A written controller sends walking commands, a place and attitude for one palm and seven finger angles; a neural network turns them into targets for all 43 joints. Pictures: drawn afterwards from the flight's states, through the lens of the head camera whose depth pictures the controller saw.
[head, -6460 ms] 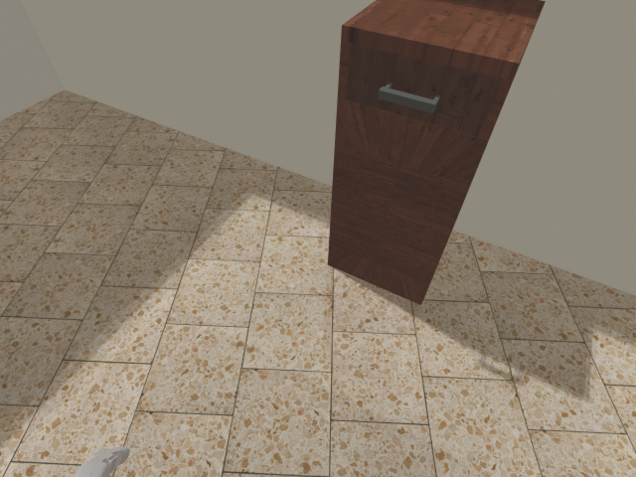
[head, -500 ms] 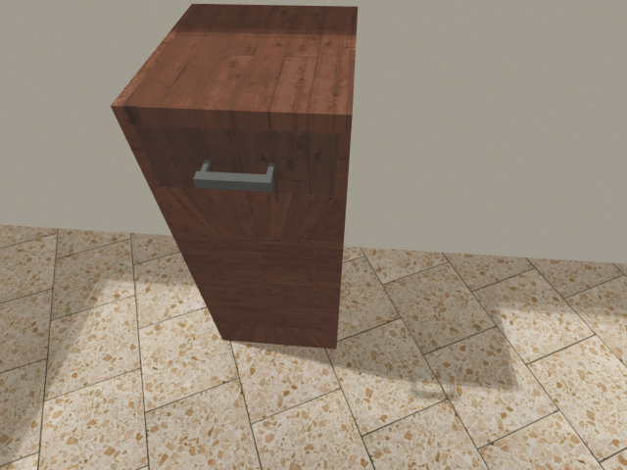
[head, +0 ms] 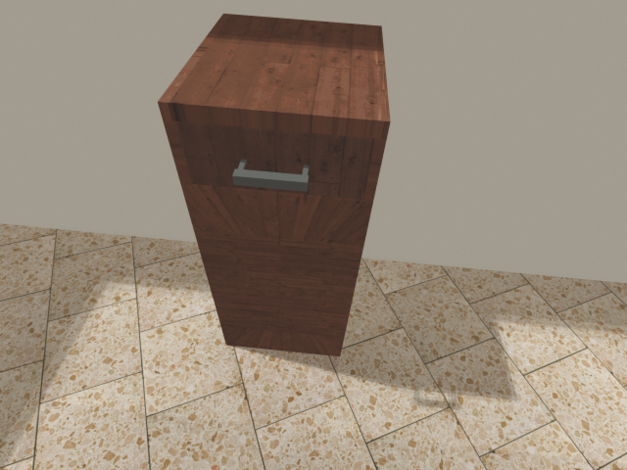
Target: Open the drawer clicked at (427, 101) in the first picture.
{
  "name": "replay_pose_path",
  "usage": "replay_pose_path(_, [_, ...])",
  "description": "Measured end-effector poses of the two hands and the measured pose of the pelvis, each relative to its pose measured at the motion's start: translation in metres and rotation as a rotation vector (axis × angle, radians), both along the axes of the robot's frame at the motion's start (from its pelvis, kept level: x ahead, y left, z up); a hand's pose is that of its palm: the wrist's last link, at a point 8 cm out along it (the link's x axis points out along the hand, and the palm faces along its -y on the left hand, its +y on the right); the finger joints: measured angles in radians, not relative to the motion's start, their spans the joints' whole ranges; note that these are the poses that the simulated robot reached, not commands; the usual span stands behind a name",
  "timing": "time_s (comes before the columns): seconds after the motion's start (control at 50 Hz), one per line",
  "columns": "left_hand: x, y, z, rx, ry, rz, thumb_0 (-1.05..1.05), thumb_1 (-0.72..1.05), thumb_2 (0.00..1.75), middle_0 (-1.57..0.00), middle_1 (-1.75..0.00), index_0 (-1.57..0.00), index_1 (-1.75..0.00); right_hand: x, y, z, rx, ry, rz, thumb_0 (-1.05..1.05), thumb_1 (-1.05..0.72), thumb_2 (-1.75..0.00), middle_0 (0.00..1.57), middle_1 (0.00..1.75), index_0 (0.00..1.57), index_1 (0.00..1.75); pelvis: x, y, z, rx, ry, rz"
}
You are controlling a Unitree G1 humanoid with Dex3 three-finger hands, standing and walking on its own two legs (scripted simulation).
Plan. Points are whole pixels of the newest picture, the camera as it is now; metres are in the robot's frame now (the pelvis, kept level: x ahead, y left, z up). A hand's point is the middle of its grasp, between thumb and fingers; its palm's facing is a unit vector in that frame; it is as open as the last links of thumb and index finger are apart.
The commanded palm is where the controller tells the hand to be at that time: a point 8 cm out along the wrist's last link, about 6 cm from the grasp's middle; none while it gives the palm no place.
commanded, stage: shuffle to correct the standing spot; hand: left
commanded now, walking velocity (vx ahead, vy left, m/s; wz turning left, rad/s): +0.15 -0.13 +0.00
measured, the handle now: (272, 173) +0.60 +0.11 +0.03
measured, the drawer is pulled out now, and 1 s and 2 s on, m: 0.00 0.00 0.00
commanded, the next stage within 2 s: come to a stop and stand still in 0.38 s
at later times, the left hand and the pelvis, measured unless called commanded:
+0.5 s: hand out of the picture -0.02 +0.11 -0.20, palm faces +0.10 -0.99 -0.08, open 7.4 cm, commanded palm none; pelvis +0.06 -0.03 -0.02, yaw +2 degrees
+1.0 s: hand out of the picture +0.16 +0.11 -0.17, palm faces +0.04 -0.97 -0.25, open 7.4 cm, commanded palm none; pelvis +0.08 -0.07 -0.01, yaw +2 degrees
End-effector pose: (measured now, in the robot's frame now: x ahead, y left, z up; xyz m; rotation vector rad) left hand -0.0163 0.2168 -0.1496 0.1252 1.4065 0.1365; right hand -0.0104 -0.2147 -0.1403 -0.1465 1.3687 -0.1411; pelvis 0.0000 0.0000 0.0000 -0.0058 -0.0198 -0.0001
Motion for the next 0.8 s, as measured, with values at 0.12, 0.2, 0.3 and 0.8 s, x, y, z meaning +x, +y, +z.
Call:
replay_pose_path(0.12, [-0.013,-0.004,-0.001,-0.014,0.044,-0.003,0.01,0.91,0.9,-0.2,-0.3,-0.2,-0.29,-0.007,0.002,-0.001,0.006,0.026,-0.016,0.01,-0.91,-0.9,0.2,0.3,0.2,0.3,0.002,-0.002,-0.001,0.005,0.009,-0.002])
replay_pose_path(0.2, [-0.014,-0.014,-0.002,-0.027,0.066,-0.002,0.01,0.91,0.9,-0.2,-0.3,-0.2,-0.29,-0.008,-0.007,-0.002,0.001,0.043,-0.033,0.0,-0.91,-0.9,0.2,0.3,0.2,0.3,0.007,-0.009,-0.002,0.007,0.019,-0.007])
replay_pose_path(0.3, [-0.008,-0.032,-0.003,-0.039,0.062,0.02,0.01,0.91,0.9,-0.2,-0.3,-0.2,-0.29,-0.003,-0.025,-0.005,-0.008,0.062,-0.04,0.0,-0.91,-0.9,0.2,0.3,0.2,0.3,0.02,-0.022,-0.004,-0.002,0.025,-0.005])
replay_pose_path(0.8, [0.131,-0.034,0.005,0.045,-0.036,-0.003,0.03,0.94,0.89,-0.2,-0.3,-0.2,-0.29,0.096,-0.039,-0.004,0.016,0.043,-0.029,0.01,-0.92,-0.9,0.2,0.3,0.2,0.3,0.097,-0.05,-0.001,-0.005,0.013,0.004])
